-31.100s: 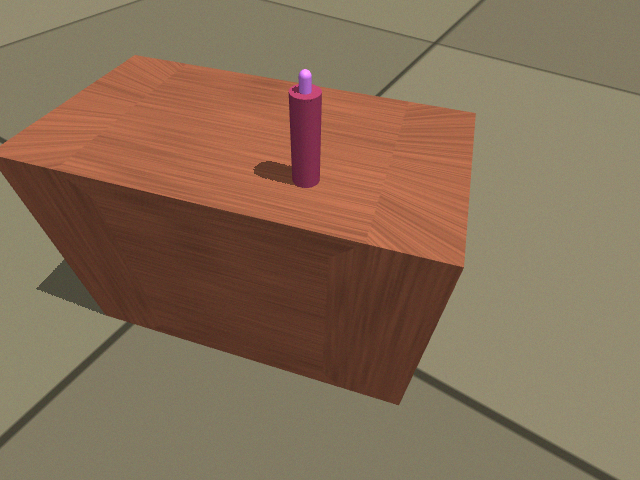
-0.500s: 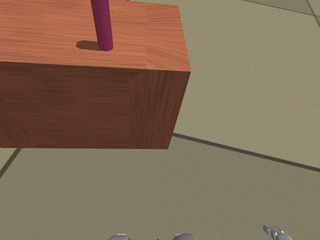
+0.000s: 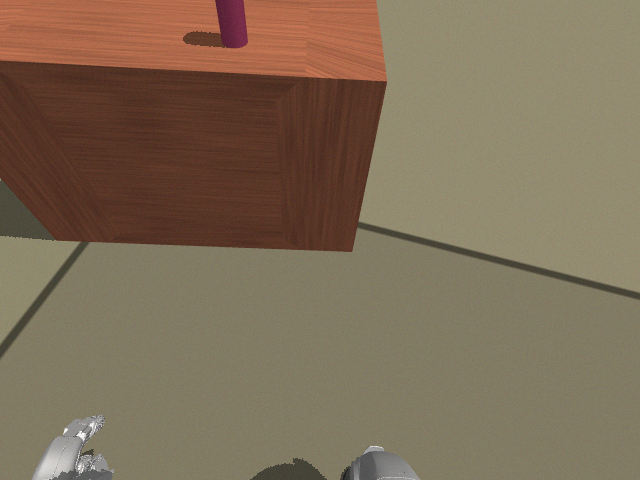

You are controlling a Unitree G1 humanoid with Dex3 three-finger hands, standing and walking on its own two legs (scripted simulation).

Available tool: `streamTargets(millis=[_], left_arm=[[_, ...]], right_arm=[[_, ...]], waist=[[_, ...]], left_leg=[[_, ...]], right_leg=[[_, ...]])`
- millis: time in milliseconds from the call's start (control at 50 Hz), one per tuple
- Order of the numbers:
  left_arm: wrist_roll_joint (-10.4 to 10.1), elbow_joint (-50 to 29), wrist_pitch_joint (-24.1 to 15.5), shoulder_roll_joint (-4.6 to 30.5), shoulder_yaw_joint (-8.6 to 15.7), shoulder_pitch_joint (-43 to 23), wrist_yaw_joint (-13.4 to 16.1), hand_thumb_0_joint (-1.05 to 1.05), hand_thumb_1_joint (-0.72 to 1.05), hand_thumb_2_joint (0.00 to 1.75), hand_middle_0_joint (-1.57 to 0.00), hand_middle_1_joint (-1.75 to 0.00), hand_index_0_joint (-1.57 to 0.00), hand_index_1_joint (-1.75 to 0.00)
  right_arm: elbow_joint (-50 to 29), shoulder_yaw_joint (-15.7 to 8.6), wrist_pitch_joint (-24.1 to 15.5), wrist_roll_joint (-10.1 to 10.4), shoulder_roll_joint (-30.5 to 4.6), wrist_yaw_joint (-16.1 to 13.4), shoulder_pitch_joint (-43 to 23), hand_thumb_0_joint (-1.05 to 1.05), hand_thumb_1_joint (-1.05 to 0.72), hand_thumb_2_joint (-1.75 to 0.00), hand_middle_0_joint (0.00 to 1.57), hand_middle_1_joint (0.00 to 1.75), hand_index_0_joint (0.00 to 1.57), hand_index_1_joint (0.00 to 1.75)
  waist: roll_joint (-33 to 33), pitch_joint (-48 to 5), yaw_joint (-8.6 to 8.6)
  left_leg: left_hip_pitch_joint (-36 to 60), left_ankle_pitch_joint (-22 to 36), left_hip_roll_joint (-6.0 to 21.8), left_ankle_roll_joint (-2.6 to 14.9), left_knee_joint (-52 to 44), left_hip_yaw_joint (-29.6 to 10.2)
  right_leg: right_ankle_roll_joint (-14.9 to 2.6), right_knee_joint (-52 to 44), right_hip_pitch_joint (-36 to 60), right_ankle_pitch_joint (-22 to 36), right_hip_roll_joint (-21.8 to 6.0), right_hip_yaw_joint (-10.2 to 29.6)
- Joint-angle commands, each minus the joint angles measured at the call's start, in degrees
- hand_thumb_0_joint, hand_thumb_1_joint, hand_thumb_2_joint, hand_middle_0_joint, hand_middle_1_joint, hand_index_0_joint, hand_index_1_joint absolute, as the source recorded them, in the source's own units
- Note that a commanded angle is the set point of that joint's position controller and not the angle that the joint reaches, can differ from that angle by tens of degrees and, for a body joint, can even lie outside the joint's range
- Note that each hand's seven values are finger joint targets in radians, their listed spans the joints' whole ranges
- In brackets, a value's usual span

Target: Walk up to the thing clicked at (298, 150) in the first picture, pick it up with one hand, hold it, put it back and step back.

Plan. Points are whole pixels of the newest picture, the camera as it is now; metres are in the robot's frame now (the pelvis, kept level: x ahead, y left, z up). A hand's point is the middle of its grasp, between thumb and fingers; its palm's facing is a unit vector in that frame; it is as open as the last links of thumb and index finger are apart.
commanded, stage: step back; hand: left
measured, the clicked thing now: out of the picture +1.03 +0.22 +0.07
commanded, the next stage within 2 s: stand in 1.16 s
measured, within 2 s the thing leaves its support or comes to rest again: neither
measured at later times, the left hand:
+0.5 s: hand out of the picture -0.02 +0.26 -0.13, palm faces +0.01 -0.92 -0.38, open 7.4 cm
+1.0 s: hand out of the picture +0.08 +0.25 -0.13, palm faces -0.01 -0.93 -0.37, open 7.4 cm
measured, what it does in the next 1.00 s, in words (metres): steps on the spot: right foot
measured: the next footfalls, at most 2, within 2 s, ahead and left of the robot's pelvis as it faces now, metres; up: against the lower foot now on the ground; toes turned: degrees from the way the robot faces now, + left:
right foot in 0.24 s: +0.01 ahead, -0.14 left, +0.00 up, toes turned -3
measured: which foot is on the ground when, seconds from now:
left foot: down 0.00-1.00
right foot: up 0.00-0.22, down 0.24-1.00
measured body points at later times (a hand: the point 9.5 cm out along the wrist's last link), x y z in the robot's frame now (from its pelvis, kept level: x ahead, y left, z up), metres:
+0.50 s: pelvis -0.07 -0.01 +0.01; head -0.07 -0.02 +0.46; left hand -0.02 +0.31 -0.11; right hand +0.01 -0.33 -0.11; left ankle -0.05 +0.11 -0.72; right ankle -0.09 -0.15 -0.72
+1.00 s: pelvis -0.03 -0.01 +0.01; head -0.01 -0.01 +0.46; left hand +0.08 +0.29 -0.10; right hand +0.04 -0.32 -0.12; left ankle -0.02 +0.12 -0.72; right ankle -0.03 -0.14 -0.72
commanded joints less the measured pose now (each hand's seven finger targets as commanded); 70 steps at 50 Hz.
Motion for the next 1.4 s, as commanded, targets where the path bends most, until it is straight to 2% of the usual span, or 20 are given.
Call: streamTargets(millis=[0, 60, 160, 200, 240, 280, 340, 400, 460, 480, 520, 540, 660, 720, 760, 800, 940, 1000, 1240, 1380], left_arm=[[-0.4, -3.4, -0.4, 10.5, 2.9, -0.8, 0.7, 0.0, 0.9, 0.9, -0.2, -0.3, -0.2, -0.3], [-1.3, 0.1, -0.8, 9.7, 2.8, 3.3, -0.3, 0.0, 0.9, 0.9, -0.2, -0.3, -0.2, -0.3], [-0.7, 1.7, -3.5, 7.9, 1.8, 2.6, -1.2, 0.0, 0.9, 0.9, -0.2, -0.3, -0.2, -0.3], [-0.5, 5.8, -5.1, 6.9, 1.8, 8.4, -0.3, 0.0, 0.9, 0.9, -0.2, -0.3, -0.2, -0.3], [0.8, 6.8, -6.8, 12.8, 3.4, 9.7, 0.7, 0.0, 0.9, 0.9, -0.2, -0.3, -0.2, -0.3], [1.0, 4.5, -6.7, 18.5, 4.2, 0.2, 0.7, 0.0, 0.9, 0.9, -0.2, -0.3, -0.2, -0.3], [0.2, 4.8, -7.4, 12.4, 2.3, -1.1, 0.2, 0.0, 0.9, 0.9, -0.2, -0.3, -0.2, -0.3], [0.1, 7.2, -7.5, 14.0, 2.6, 3.0, -0.4, 0.0, 0.9, 0.9, -0.2, -0.3, -0.2, -0.3], [0.0, 6.9, -6.6, 12.1, 1.4, 1.5, -0.8, 0.0, 0.9, 0.9, -0.2, -0.3, -0.2, -0.3], [-0.1, 7.1, -6.4, 10.0, 0.5, 2.3, -0.8, 0.0, 0.9, 0.9, -0.2, -0.3, -0.2, -0.3], [-1.5, 7.4, -6.1, 8.6, 0.1, 2.1, -0.4, 0.0, 0.9, 0.9, -0.2, -0.3, -0.2, -0.3], [-1.0, 8.1, -6.2, 11.5, 0.9, 2.6, -0.3, 0.0, 0.9, 0.9, -0.2, -0.3, -0.2, -0.3], [-1.2, 9.3, -7.2, 8.7, 0.9, 4.7, -0.6, 0.0, 0.9, 0.9, -0.2, -0.3, -0.2, -0.3], [-0.9, 12.3, -7.6, 8.6, 1.4, 8.9, 0.2, 0.0, 0.9, 0.9, -0.2, -0.3, -0.2, -0.3], [0.0, 12.2, -7.8, 14.4, 2.7, 9.4, 0.9, 0.0, 0.9, 0.9, -0.2, -0.3, -0.2, -0.3], [0.3, 9.3, -7.6, 16.6, 2.6, -0.4, 0.4, 0.0, 0.9, 0.9, -0.2, -0.3, -0.2, -0.3], [-1.1, 10.1, -6.9, 12.0, 1.2, -2.8, 0.1, 0.0, 0.9, 0.9, -0.2, -0.3, -0.2, -0.3], [-2.5, 10.0, -6.1, 8.7, 0.0, -2.2, 0.0, 0.0, 0.9, 0.9, -0.2, -0.3, -0.2, -0.3], [-2.2, 15.3, -6.1, 8.0, -1.5, -1.8, 0.3, 0.0, 0.9, 0.9, -0.2, -0.3, -0.2, -0.3], [-1.8, 16.9, -6.0, 8.2, -1.8, -2.6, 0.0, 0.0, 0.9, 0.9, -0.2, -0.3, -0.2, -0.3]], right_arm=[[-6.6, -5.9, -2.5, -0.9, -23.8, -0.9, -2.2, 0.0, -0.9, -0.9, 0.2, 0.3, 0.2, 0.3], [-6.9, -3.4, -3.1, -1.0, -16.2, -1.2, -6.6, 0.0, -0.9, -0.9, 0.2, 0.3, 0.2, 0.3], [-4.6, -3.9, -2.4, -1.0, -15.5, 0.1, -2.9, 0.0, -0.9, -0.9, 0.2, 0.3, 0.2, 0.3], [-4.6, -3.6, -1.2, -0.6, -15.2, 0.5, -3.8, 0.0, -0.9, -0.9, 0.2, 0.3, 0.2, 0.3], [-5.5, -1.5, -1.4, 0.3, -8.7, 0.8, -2.4, 0.0, -0.9, -0.9, 0.2, 0.3, 0.2, 0.3], [-4.2, -3.3, -1.5, -0.4, -13.1, 0.3, -3.9, 0.0, -0.9, -0.9, 0.2, 0.3, 0.2, 0.3], [-2.1, -3.6, -1.9, 0.4, -13.4, 1.8, -4.1, 0.0, -0.9, -0.9, 0.2, 0.3, 0.2, 0.3], [-2.1, -3.2, -2.6, -0.3, -12.2, 2.4, -4.7, 0.0, -0.9, -0.9, 0.2, 0.3, 0.2, 0.3], [0.2, -3.9, -3.6, -0.4, -11.8, 2.2, -0.6, 0.0, -0.9, -0.9, 0.2, 0.3, 0.2, 0.3], [0.9, -4.5, -4.1, -0.6, -12.9, 1.8, 1.0, 0.0, -0.9, -0.9, 0.2, 0.3, 0.2, 0.3], [0.5, -5.4, -4.4, -0.8, -19.1, 1.6, 1.2, 0.0, -0.9, -0.9, 0.2, 0.3, 0.2, 0.3], [0.3, -5.9, -4.3, -0.5, -20.1, 1.8, 0.2, 0.0, -0.9, -0.9, 0.2, 0.3, 0.2, 0.3], [0.4, -4.7, -4.2, -0.3, -15.8, 1.6, -1.6, 0.0, -0.9, -0.9, 0.2, 0.3, 0.2, 0.3], [-0.8, -2.8, -3.2, 1.2, -11.5, 1.5, -5.7, 0.0, -0.9, -0.9, 0.2, 0.3, 0.2, 0.3], [-1.8, -1.5, -3.0, 1.7, -7.9, 1.2, -5.5, 0.0, -0.9, -0.9, 0.2, 0.3, 0.2, 0.3], [1.1, -3.0, -2.2, 0.8, -11.9, 0.7, -1.4, 0.0, -0.9, -0.9, 0.2, 0.3, 0.2, 0.3], [5.4, -2.3, -3.6, 0.4, -10.1, 0.9, 2.1, 0.0, -0.9, -0.9, 0.2, 0.3, 0.2, 0.3], [5.1, -2.9, -4.1, 0.3, -14.3, 0.4, -3.1, 0.0, -0.9, -0.9, 0.2, 0.3, 0.2, 0.3], [6.7, -1.4, -4.3, 1.7, -12.7, 0.3, -7.9, 0.0, -0.9, -0.9, 0.2, 0.3, 0.2, 0.3], [6.8, -0.9, -3.6, 1.8, -11.8, 0.6, -10.7, 0.0, -0.9, -0.9, 0.2, 0.3, 0.2, 0.3]], waist=[[17.9, -11.9, -2.04], [11.8, -11.3, 1.85], [15.5, -12.0, -2.09], [14.2, -12.7, 0.98], [-1.0, -13.4, 0.71], [-3.4, -6.8, 0.34], [-0.9, -3.3, -1.19], [-3.3, -3.9, 0.71], [-2.4, -7.3, -2.06], [1.5, -9.1, -2.82], [13.0, -10.0, -2.86], [11.4, -8.3, -2.76], [15.1, -10.4, -1.24], [10.8, -13.0, 2.71], [-2.5, -13.7, 3.08], [-3.5, -8.9, -0.05], [-3.2, -12.1, -2.43], [6.2, -14.5, 0.46], [8.2, -18.0, -0.83], [5.1, -15.0, -1.23]], left_leg=[[-9.1, 14.0, 30.7, 17.57, -19.2, -34.3], [-5.8, 25.7, 19.0, 11.48, -12.3, -14.2], [2.1, 2.6, 14.9, 9.01, -11.1, -12.0], [-1.0, 3.1, 14.0, 7.38, -4.3, -9.0], [-16.7, -2.4, 6.5, 1.62, 10.1, -4.5], [-10.9, -11.3, 8.1, -1.05, 15.2, -7.5], [-8.5, -4.2, 5.9, -0.38, 9.8, -5.6], [-7.8, -4.4, 6.1, -0.99, 3.5, -3.0], [4.1, -1.5, 4.0, -0.02, -10.9, -0.6], [9.7, -0.3, 6.6, 0.68, -13.5, -5.8], [7.5, -16.5, 22.5, 9.39, -22.3, -29.7], [2.5, -19.5, 24.8, 12.63, -23.6, -31.4], [4.3, 13.5, 17.0, 8.56, -14.3, -14.6], [-4.7, 16.1, 12.4, 3.77, -5.6, -7.6], [-15.9, 2.1, 3.9, -0.48, 5.3, -4.3], [-8.1, -12.9, 6.5, -0.93, 13.0, -4.8], [2.1, 11.8, 6.0, -0.44, -11.2, -0.6], [2.1, 22.2, 14.7, 3.94, -11.8, -11.4], [10.7, 41.7, 13.1, 0.68, -11.7, -5.4], [9.9, 28.8, 12.5, 0.3, -16.1, -4.4]], right_leg=[[0.4, 21.8, 2.4, -19.1, 3.7, 8.0], [-0.03, 23.1, 2.3, -12.6, 6.6, 8.9], [1.15, -8.3, 6.6, -12.5, 5.0, 1.1], [0.03, -27.1, 16.5, -2.6, 6.1, -0.5], [-2.69, -27.8, 26.9, 1.2, -4.9, 21.7], [-12.64, -29.4, 2.7, -19.6, -18.2, 32.9], [-7.67, -28.5, 3.5, -19.3, -7.7, 18.1], [-7.83, -26.7, 6.2, -15.8, -8.1, 18.3], [-5.64, -19.3, 4.3, -8.0, -5.3, 11.5], [-4.06, -13.6, 1.1, -3.8, -3.2, 8.5], [-0.61, 1.2, -4.8, -13.7, 4.3, -0.2], [-0.69, 6.1, -2.4, -15.4, 2.7, 2.3], [-0.35, -7.7, 5.4, -7.9, 2.8, -0.4], [-0.48, -19.9, 21.3, 7.3, 3.8, -0.5], [-5.02, -26.0, 26.1, 3.7, -9.2, 19.8], [-13.31, -27.7, 9.7, -7.5, -18.2, 25.6], [-4.12, -14.8, 13.0, 23.6, -6.6, 5.4], [-0.07, -11.2, 12.3, 8.0, 0.7, 0.6], [-0.27, -17.6, 20.3, 27.3, -2.1, 1.8], [0.24, -23.1, 20.8, 22.6, -2.7, 2.8]])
